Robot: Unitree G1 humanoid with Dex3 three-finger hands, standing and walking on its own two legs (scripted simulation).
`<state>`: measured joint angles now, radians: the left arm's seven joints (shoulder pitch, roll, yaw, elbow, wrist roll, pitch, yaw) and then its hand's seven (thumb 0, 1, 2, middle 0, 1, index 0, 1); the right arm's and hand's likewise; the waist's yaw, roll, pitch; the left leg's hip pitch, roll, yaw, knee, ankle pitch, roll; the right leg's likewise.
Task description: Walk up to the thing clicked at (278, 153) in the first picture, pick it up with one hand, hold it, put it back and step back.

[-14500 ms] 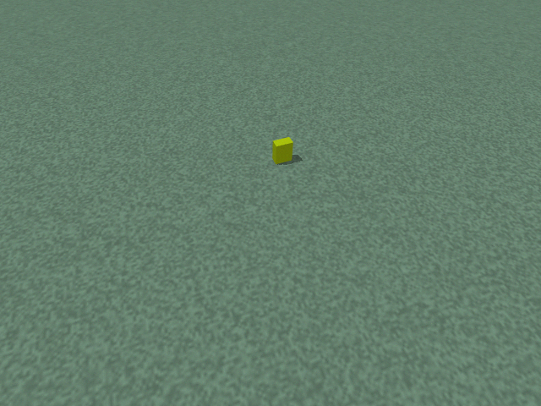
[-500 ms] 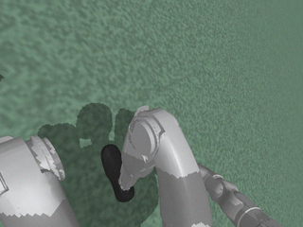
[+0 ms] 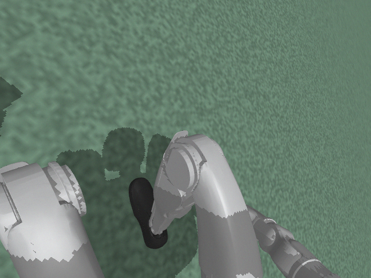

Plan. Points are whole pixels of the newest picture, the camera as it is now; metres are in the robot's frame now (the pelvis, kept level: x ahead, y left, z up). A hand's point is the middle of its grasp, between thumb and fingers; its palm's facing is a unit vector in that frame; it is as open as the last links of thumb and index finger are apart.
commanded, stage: settle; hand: left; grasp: from the side
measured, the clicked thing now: out of the picture +0.46 +0.29 -0.21
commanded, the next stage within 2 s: lift in 1.60 s
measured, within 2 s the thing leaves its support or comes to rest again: neither
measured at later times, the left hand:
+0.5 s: hand out of the picture +0.41 +0.33 -0.06, palm faces +0.41 -0.91 -0.03, open 9.4 cm
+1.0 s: hand out of the picture +0.42 +0.32 +0.00, palm faces +0.39 -0.92 -0.05, open 9.4 cm
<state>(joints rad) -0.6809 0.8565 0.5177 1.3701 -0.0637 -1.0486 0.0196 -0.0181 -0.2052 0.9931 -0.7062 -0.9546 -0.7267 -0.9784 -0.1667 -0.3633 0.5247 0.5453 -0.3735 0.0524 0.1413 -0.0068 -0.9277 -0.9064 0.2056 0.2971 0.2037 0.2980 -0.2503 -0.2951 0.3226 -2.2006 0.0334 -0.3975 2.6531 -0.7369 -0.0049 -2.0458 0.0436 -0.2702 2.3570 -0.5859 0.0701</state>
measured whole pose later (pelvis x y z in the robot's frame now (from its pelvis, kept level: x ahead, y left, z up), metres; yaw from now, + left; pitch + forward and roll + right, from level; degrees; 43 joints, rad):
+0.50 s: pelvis +0.01 -0.01 +0.03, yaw +5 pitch +23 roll -14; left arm -0.58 0.60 0.41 0.97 -0.10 -0.75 -0.05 -0.01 -0.28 1.04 -0.76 -0.99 -0.77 -1.01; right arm 0.00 -0.33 0.25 0.60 -0.20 0.06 0.14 0.00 -0.91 -0.90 0.21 0.30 0.20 0.30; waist -0.17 -0.11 0.07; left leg -2.25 0.03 -0.25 2.51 -0.70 0.01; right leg -2.12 -0.01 -0.17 2.32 -0.62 0.04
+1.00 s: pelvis +0.03 -0.02 +0.05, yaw +10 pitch +31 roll -8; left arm -0.61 0.47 0.43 0.87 -0.12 -0.62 -0.15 -0.01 -0.31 1.04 -0.78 -1.00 -0.79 -1.02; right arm 0.05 -0.30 0.09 0.64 -0.11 0.07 0.08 0.00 -0.92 -0.90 0.20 0.30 0.20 0.30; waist -0.13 -0.03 -0.06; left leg -2.23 0.03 -0.15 2.39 -0.72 -0.01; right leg -2.16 -0.04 -0.09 2.29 -0.67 0.01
